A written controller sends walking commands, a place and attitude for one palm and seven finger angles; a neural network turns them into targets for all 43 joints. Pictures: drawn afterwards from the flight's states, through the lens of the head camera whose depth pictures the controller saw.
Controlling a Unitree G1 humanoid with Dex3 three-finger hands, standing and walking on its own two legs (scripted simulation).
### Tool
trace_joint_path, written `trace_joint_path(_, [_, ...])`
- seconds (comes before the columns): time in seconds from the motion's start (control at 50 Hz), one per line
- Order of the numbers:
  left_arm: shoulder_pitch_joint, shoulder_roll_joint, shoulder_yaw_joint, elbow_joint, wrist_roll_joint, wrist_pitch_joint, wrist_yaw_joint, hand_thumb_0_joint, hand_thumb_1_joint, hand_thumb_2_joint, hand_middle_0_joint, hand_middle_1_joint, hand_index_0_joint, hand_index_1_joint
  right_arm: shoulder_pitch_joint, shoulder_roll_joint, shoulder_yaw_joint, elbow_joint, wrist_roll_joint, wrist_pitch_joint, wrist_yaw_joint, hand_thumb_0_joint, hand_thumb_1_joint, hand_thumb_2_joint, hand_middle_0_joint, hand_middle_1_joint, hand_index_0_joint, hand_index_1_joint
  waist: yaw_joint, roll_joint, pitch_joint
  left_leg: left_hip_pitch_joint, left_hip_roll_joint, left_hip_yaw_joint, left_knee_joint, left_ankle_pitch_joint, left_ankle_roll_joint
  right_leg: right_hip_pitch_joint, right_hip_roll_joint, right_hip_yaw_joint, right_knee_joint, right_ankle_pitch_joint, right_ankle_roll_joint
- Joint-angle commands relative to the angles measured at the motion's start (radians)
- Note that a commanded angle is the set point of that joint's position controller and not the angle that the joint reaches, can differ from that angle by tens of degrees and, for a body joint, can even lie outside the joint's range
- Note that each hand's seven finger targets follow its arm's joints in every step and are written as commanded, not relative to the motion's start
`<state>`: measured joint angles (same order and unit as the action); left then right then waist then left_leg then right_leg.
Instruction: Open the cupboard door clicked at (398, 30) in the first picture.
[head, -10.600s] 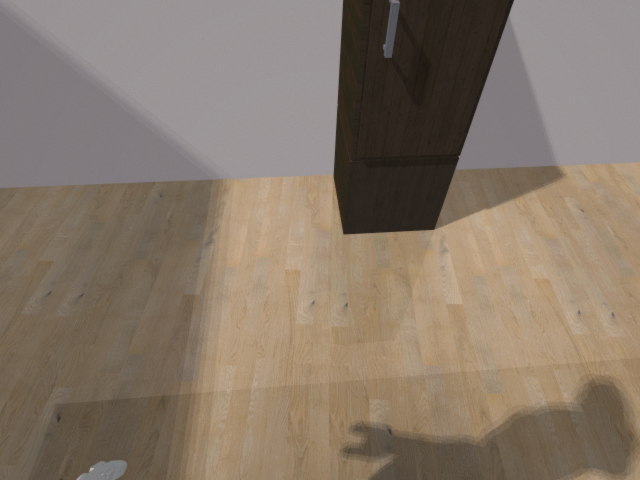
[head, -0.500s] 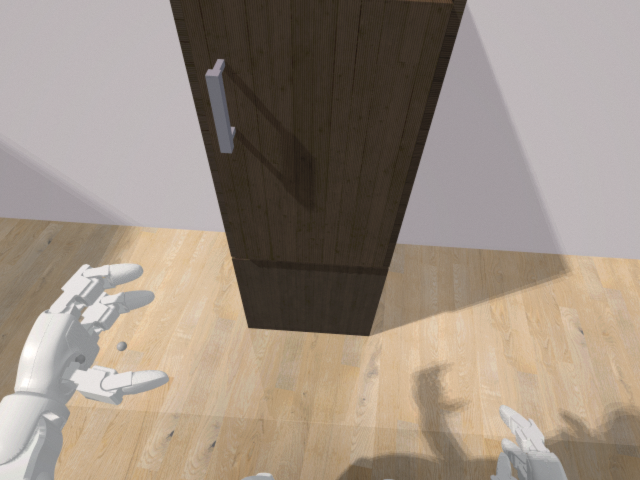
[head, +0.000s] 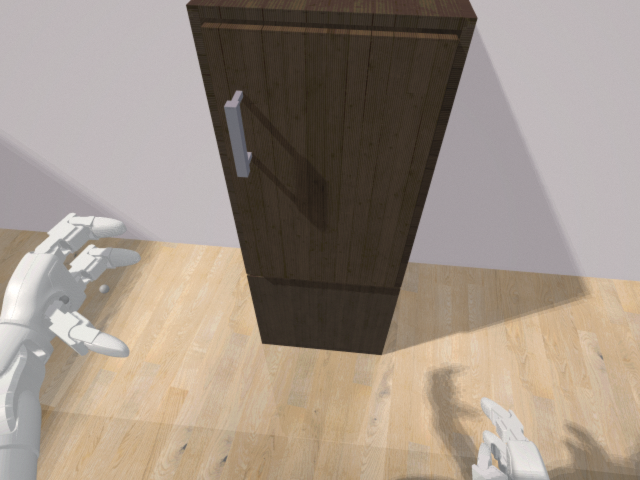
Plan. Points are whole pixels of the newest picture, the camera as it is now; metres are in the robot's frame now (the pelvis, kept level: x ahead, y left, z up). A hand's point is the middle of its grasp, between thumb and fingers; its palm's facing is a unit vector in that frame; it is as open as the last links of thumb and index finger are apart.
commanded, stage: raise the hand with hooked fingers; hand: left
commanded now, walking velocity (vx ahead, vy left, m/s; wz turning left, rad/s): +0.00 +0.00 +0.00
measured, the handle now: (240, 135) +0.61 +0.19 +0.11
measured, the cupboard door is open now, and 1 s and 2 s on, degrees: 0 0 0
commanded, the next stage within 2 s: move the hooked fingers beside the handle in 0.54 s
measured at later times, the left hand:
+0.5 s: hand (121, 282) +0.29 +0.26 +0.12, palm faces +0.02 -1.00 -0.03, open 14.0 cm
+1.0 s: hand (147, 244) +0.35 +0.25 +0.12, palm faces -0.01 -1.00 -0.01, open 14.0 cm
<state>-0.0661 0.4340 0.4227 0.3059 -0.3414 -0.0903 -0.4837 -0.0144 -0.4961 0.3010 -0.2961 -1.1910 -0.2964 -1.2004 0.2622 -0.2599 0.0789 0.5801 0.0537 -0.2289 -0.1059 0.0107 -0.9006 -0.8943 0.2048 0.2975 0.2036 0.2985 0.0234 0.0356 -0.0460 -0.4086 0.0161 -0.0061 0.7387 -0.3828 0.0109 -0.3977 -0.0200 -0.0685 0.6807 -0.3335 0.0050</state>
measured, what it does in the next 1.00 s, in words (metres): stands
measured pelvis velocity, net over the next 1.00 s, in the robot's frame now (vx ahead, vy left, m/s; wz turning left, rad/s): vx -0.01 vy -0.01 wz -0.01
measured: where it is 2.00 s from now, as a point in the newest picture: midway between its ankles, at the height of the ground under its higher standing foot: outside the picture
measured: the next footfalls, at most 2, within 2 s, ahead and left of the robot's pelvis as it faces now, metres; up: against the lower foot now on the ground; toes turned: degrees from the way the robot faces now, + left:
none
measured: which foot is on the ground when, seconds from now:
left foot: down 0.00-1.00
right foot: down 0.00-1.00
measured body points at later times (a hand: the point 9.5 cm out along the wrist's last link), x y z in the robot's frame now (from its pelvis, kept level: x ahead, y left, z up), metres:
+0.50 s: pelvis +0.00 -0.01 +0.00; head +0.01 -0.02 +0.45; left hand +0.29 +0.31 +0.12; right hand +0.15 -0.26 -0.07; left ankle +0.00 +0.11 -0.72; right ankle +0.01 -0.13 -0.72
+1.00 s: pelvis -0.01 -0.01 +0.00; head +0.02 -0.02 +0.45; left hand +0.34 +0.30 +0.12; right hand +0.13 -0.26 -0.08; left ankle +0.00 +0.11 -0.72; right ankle +0.01 -0.13 -0.72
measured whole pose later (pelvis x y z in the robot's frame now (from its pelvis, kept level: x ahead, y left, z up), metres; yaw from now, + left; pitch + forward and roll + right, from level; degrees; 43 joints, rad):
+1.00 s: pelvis -0.01 -0.01 +0.00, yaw -1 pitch +4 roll -1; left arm -0.36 0.47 0.42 0.63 -0.29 -0.13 -0.48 -0.02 -0.50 0.30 -0.30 -1.20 -0.30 -1.20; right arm 0.28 -0.28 0.07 0.60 0.06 -0.19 -0.11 0.01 -0.90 -0.89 0.20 0.30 0.20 0.30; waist -0.02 0.02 -0.04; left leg -0.43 0.03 0.00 0.71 -0.35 -0.01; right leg -0.44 -0.01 -0.06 0.68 -0.31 -0.01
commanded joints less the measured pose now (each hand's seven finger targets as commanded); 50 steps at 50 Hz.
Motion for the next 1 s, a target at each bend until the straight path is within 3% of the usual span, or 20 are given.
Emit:
trace_joint_path(0.0, [-0.301, 0.289, 0.12, -0.145, -0.033, -0.046, -0.016, 0.0, -0.5, 0.3, -0.3, -1.2, -0.3, -1.2, -0.065, -0.15, -0.066, -0.149, 0.004, -0.043, -0.016, 0.0, -0.9, -0.9, 0.2, 0.3, 0.2, 0.3, -0.004, 0.034, -0.19, 0.094, -0.018, -0.026, -0.144, 0.276, 0.004, 0.097, 0.04, 0.01, -0.097, 0.231, -0.035])
trace_joint_path(0.08, [-0.281, 0.246, 0.081, -0.092, -0.033, -0.032, -0.036, 0.0, -0.5, 0.3, -0.3, -1.2, -0.3, -1.2, -0.057, -0.15, -0.071, -0.155, 0.008, -0.038, -0.012, 0.0, -0.9, -0.9, 0.2, 0.3, 0.2, 0.3, -0.001, 0.019, -0.17, 0.091, -0.023, -0.018, -0.15, 0.266, 0.006, 0.097, 0.038, 0.015, -0.108, 0.225, -0.035])
trace_joint_path(0.14, [-0.263, 0.268, 0.104, -0.117, -0.029, -0.04, -0.032, 0.0, -0.5, 0.3, -0.3, -1.2, -0.3, -1.2, -0.054, -0.152, -0.077, -0.163, 0.006, -0.035, -0.006, 0.0, -0.9, -0.9, 0.2, 0.3, 0.2, 0.3, 0.003, 0.016, -0.209, 0.094, -0.024, -0.011, -0.147, 0.277, 0.009, 0.109, 0.034, 0.021, -0.105, 0.24, -0.031])
trace_joint_path(0.2, [-0.292, 0.299, 0.132, -0.164, -0.033, -0.063, -0.016, 0.0, -0.5, 0.3, -0.3, -1.2, -0.3, -1.2, -0.061, -0.15, -0.076, -0.167, 0.002, -0.036, -0.003, 0.0, -0.9, -0.9, 0.2, 0.3, 0.2, 0.3, 0.009, 0.04, -0.203, 0.095, -0.023, -0.008, -0.152, 0.266, 0.009, 0.116, 0.035, 0.029, -0.109, 0.226, -0.033])
trace_joint_path(0.26, [-0.285, 0.291, 0.137, -0.169, -0.026, -0.078, 0.004, 0.0, -0.5, 0.3, -0.3, -1.2, -0.3, -1.2, -0.053, -0.145, -0.078, -0.164, 0.002, -0.037, -0.006, 0.0, -0.9, -0.9, 0.2, 0.3, 0.2, 0.3, 0.006, 0.049, -0.211, 0.101, -0.023, -0.005, -0.156, 0.27, 0.009, 0.118, 0.034, 0.027, -0.109, 0.231, -0.031])
trace_joint_path(0.28, [-0.289, 0.302, 0.142, -0.167, -0.029, -0.08, 0.004, 0.0, -0.5, 0.3, -0.3, -1.2, -0.3, -1.2, -0.05, -0.148, -0.077, -0.163, -0.002, -0.036, -0.007, 0.0, -0.9, -0.9, 0.2, 0.3, 0.2, 0.3, 0.008, 0.022, -0.202, 0.095, -0.023, -0.005, -0.153, 0.267, 0.011, 0.127, 0.038, 0.032, -0.11, 0.231, -0.032])
trace_joint_path(0.34, [-0.301, 0.276, 0.116, -0.152, -0.02, -0.079, 0.004, 0.0, -0.5, 0.3, -0.3, -1.2, -0.3, -1.2, -0.056, -0.144, -0.076, -0.157, 0.003, -0.038, -0.012, 0.0, -0.9, -0.9, 0.2, 0.3, 0.2, 0.3, -0.004, 0.062, -0.18, 0.09, -0.024, 0.002, -0.158, 0.229, 0.01, 0.105, 0.033, 0.039, -0.123, 0.199, -0.028])
trace_joint_path(0.38, [-0.303, 0.276, 0.111, -0.151, -0.026, -0.077, 0.0, 0.0, -0.5, 0.3, -0.3, -1.2, -0.3, -1.2, -0.054, -0.147, -0.076, -0.157, 0.002, -0.038, -0.015, 0.0, -0.9, -0.9, 0.2, 0.3, 0.2, 0.3, -0.004, 0.028, -0.178, 0.085, -0.024, 0.004, -0.152, 0.22, 0.013, 0.117, 0.033, 0.049, -0.13, 0.189, -0.026])
trace_joint_path(0.44, [-0.297, 0.266, 0.103, -0.143, -0.024, -0.073, -0.007, 0.0, -0.5, 0.3, -0.3, -1.2, -0.3, -1.2, -0.056, -0.144, -0.077, -0.153, 0.007, -0.039, -0.017, 0.0, -0.9, -0.9, 0.2, 0.3, 0.2, 0.3, -0.008, 0.038, -0.181, 0.087, -0.024, 0.005, -0.153, 0.222, 0.013, 0.109, 0.03, 0.046, -0.131, 0.196, -0.023])
trace_joint_path(0.5, [-0.314, 0.286, 0.115, -0.169, -0.026, -0.081, -0.008, 0.0, -0.5, 0.3, -0.3, -1.2, -0.3, -1.2, -0.059, -0.144, -0.075, -0.157, 0.004, -0.044, -0.017, 0.0, -0.9, -0.9, 0.2, 0.3, 0.2, 0.3, -0.002, 0.053, -0.202, 0.104, -0.024, -0.001, -0.154, 0.244, 0.013, 0.123, 0.034, 0.043, -0.122, 0.221, -0.028])
trace_joint_path(0.58, [-0.29, 0.27, 0.113, -0.119, -0.038, -0.072, -0.013, 0.0, -0.5, 0.3, -0.3, -1.2, -0.3, -1.2, -0.057, -0.146, -0.073, -0.153, 0.004, -0.042, -0.018, 0.0, -0.9, -0.9, 0.2, 0.3, 0.2, 0.3, -0.001, -0.006, -0.165, 0.075, -0.025, 0.002, -0.15, 0.229, 0.012, 0.118, 0.033, 0.048, -0.127, 0.211, -0.024])
trace_joint_path(0.62, [-0.309, 0.269, 0.102, -0.125, -0.026, -0.07, -0.015, 0.0, -0.5, 0.3, -0.3, -1.2, -0.3, -1.2, -0.062, -0.144, -0.073, -0.153, 0.006, -0.041, -0.018, 0.0, -0.9, -0.9, 0.2, 0.3, 0.2, 0.3, -0.004, 0.047, -0.176, 0.082, -0.026, 0.004, -0.152, 0.224, 0.01, 0.108, 0.03, 0.046, -0.123, 0.204, -0.025])
trace_joint_path(0.68, [-0.445, 0.261, 0.064, -0.089, -0.018, -0.069, -0.006, 0.0, -0.5, 0.3, -0.3, -1.2, -0.3, -1.2, -0.055, -0.148, -0.071, -0.138, 0.008, -0.037, -0.028, 0.0, -0.9, -0.9, 0.2, 0.3, 0.2, 0.3, -0.036, 0.008, -0.138, 0.072, -0.024, -0.003, -0.148, 0.179, 0.012, 0.064, 0.035, 0.048, -0.135, 0.146, -0.022])
trace_joint_path(0.7, [-0.486, 0.285, 0.076, -0.078, -0.013, -0.074, -0.003, 0.0, -0.5, 0.3, -0.3, -1.2, -0.3, -1.2, -0.053, -0.15, -0.072, -0.131, 0.007, -0.037, -0.03, 0.0, -0.9, -0.9, 0.2, 0.3, 0.2, 0.3, -0.038, 0.013, -0.148, 0.07, -0.023, -0.007, -0.148, 0.166, 0.011, 0.058, 0.032, 0.052, -0.138, 0.129, -0.021])
trace_joint_path(0.76, [-0.551, 0.261, 0.034, -0.031, 0.007, -0.087, -0.002, 0.0, -0.5, 0.3, -0.3, -1.2, -0.3, -1.2, -0.044, -0.149, -0.07, -0.123, 0.009, -0.037, -0.032, 0.0, -0.9, -0.9, 0.2, 0.3, 0.2, 0.3, -0.046, 0.042, -0.188, 0.085, -0.026, -0.005, -0.144, 0.167, 0.012, 0.053, 0.028, 0.051, -0.128, 0.134, -0.023])
trace_joint_path(0.78, [-0.583, 0.298, 0.056, -0.017, 0.009, -0.092, 0.004, 0.0, -0.5, 0.3, -0.3, -1.2, -0.3, -1.2, -0.038, -0.153, -0.069, -0.117, 0.007, -0.032, -0.032, 0.0, -0.9, -0.9, 0.2, 0.3, 0.2, 0.3, -0.042, 0.044, -0.194, 0.08, -0.026, -0.01, -0.138, 0.172, 0.011, 0.064, 0.03, 0.056, -0.124, 0.135, -0.028])
trace_joint_path(0.86, [-0.597, 0.297, 0.053, 0.065, 0.027, -0.104, 0.01, 0.0, -0.5, 0.3, -0.3, -1.2, -0.3, -1.2, -0.025, -0.154, -0.07, -0.114, 0.004, -0.023, -0.025, 0.0, -0.9, -0.9, 0.2, 0.3, 0.2, 0.3, -0.035, 0.037, -0.235, 0.075, -0.026, -0.011, -0.137, 0.2, 0.01, 0.073, 0.027, 0.048, -0.107, 0.178, -0.029])
trace_joint_path(0.9, [-0.594, 0.328, 0.082, 0.105, 0.025, -0.105, 0.006, 0.0, -0.5, 0.3, -0.3, -1.2, -0.3, -1.2, -0.014, -0.159, -0.071, -0.116, 0.001, -0.013, -0.017, 0.0, -0.9, -0.9, 0.2, 0.3, 0.2, 0.3, -0.025, 0.019, -0.251, 0.055, -0.025, -0.009, -0.131, 0.235, 0.01, 0.101, 0.028, 0.05, -0.093, 0.226, -0.03])
trace_joint_path(0.98, [-0.629, 0.35, 0.089, 0.169, 0.035, -0.105, 0.006, 0.0, -0.5, 0.3, -0.3, -1.2, -0.3, -1.2, 0.004, -0.165, -0.074, -0.122, 0.001, 0.012, -0.006, 0.0, -0.9, -0.9, 0.2, 0.3, 0.2, 0.3, -0.028, 0.022, -0.24, 0.027, -0.024, -0.002, -0.123, 0.248, 0.01, 0.09, 0.032, 0.049, -0.08, 0.248, -0.031])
